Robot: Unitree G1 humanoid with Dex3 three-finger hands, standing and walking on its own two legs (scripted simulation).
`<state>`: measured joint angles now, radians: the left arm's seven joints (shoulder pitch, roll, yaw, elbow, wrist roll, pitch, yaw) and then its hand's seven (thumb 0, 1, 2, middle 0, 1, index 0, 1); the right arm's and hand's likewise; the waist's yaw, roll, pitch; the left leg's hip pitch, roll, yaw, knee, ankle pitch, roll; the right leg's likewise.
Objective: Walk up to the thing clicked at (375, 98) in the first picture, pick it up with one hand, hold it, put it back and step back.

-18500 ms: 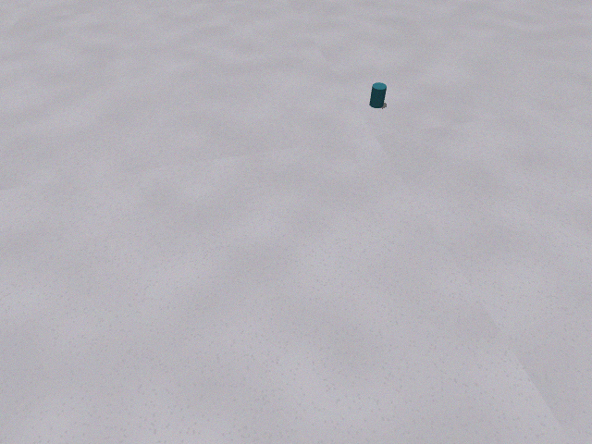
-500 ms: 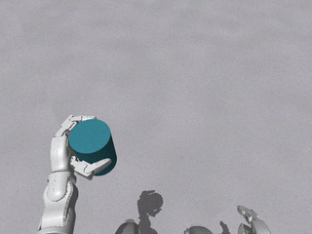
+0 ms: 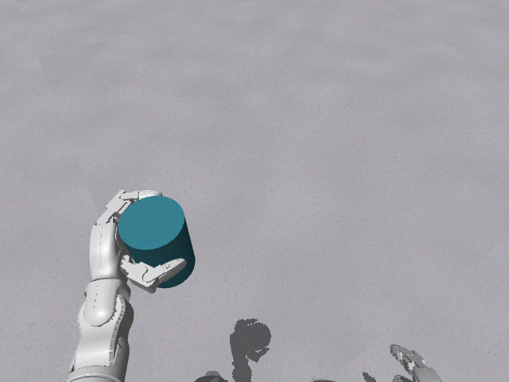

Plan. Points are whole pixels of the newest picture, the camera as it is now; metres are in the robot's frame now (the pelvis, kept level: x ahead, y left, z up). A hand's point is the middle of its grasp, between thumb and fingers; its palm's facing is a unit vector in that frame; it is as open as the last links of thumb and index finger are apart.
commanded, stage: hold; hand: left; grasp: from the side
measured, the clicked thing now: (161, 244) +0.33 +0.17 +0.03
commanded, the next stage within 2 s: none
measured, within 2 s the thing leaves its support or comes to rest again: neither
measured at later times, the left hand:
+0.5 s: hand (154, 235) +0.32 +0.17 +0.07, palm faces +0.15 -0.99 -0.01, open 11.9 cm
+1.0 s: hand (153, 235) +0.32 +0.17 +0.07, palm faces +0.15 -0.99 +0.00, open 11.9 cm
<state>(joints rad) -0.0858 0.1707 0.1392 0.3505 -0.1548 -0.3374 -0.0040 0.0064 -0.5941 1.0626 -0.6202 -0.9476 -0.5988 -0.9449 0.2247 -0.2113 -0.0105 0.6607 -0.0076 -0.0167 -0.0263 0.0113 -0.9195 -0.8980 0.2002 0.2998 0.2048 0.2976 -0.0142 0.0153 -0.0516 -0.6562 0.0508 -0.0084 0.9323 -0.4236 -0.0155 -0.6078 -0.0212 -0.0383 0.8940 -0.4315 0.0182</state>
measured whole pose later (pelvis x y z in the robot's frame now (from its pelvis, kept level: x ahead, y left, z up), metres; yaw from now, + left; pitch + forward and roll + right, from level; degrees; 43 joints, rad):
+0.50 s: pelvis +0.00 +0.00 +0.01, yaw +0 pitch +6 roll -1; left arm -0.08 0.16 0.13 0.34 -0.15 -0.33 0.01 0.01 -0.57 1.04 -0.62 -0.93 -0.60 -0.93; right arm 0.21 -0.21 -0.01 0.66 0.00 -0.02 -0.03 0.01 -0.93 -0.90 0.20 0.30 0.20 0.30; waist -0.01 0.02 -0.04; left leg -0.57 0.05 -0.01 0.86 -0.40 -0.02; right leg -0.53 -0.02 -0.04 0.83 -0.41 0.01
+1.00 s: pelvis +0.01 +0.00 +0.01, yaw +0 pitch +6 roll -1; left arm -0.05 0.15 0.12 0.32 -0.15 -0.33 0.01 0.00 -0.57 1.03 -0.62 -0.93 -0.60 -0.93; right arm 0.21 -0.21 -0.01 0.66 0.00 -0.02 -0.02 0.01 -0.92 -0.90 0.20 0.30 0.20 0.30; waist -0.01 0.01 -0.03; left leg -0.54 0.05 0.00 0.84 -0.39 -0.02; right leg -0.50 -0.02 -0.04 0.80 -0.40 0.02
